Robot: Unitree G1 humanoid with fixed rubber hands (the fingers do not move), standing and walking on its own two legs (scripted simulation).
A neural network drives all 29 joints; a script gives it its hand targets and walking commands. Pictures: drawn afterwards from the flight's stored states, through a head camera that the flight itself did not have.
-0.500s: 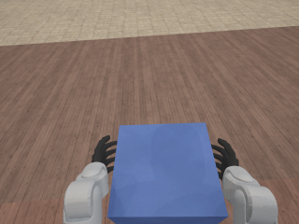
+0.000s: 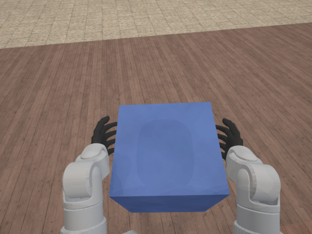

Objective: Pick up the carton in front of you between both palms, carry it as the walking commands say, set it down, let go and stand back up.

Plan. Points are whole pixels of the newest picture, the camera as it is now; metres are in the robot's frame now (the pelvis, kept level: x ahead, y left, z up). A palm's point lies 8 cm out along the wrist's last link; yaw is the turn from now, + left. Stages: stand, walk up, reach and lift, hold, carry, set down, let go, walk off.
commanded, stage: carry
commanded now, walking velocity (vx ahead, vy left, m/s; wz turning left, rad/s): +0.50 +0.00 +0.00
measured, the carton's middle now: (166, 163) +0.28 -0.01 +0.03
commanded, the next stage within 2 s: none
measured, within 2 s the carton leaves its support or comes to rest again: neither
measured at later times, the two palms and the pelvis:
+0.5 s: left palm (119, 62) +0.66 +0.15 +0.08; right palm (199, 61) +0.68 -0.15 +0.07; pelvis +0.33 -0.02 -0.01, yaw +3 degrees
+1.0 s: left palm (125, 37) +0.91 +0.15 +0.06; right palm (191, 38) +0.90 -0.15 +0.05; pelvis +0.57 +0.01 -0.03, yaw +0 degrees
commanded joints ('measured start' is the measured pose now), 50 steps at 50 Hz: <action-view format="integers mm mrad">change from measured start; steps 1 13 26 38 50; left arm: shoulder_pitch -505 -727 -803 -650 -706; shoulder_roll -674 -709 -862 -741 -794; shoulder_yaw -564 -488 -556 -635 -531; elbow -14 239 171 76 180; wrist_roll -174 -91 -213 -208 -110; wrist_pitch -32 -119 -140 -192 -150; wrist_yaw -22 -1 -58 -51 -26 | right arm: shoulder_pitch -568 -805 -846 -665 -842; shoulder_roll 612 662 809 657 756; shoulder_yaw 582 492 495 543 582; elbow -118 183 147 15 51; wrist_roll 255 200 166 153 249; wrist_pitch -44 -130 -133 -191 -155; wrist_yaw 56 37 29 38 74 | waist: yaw -4 -31 105 65 26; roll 84 156 -50 -63 100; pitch -351 -278 -406 -414 -503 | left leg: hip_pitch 548 579 -237 233 547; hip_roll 292 175 -14 -99 196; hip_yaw -481 -169 -221 -61 -313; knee -294 -272 577 -270 -163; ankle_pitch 194 401 -259 483 926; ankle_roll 94 90 -62 -31 37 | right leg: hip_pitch -393 -381 506 283 27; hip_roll -31 15 -257 -41 61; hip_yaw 70 -66 327 -46 56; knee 147 -492 -694 -457 -609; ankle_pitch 100 406 1113 966 136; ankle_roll -41 -25 -212 -88 9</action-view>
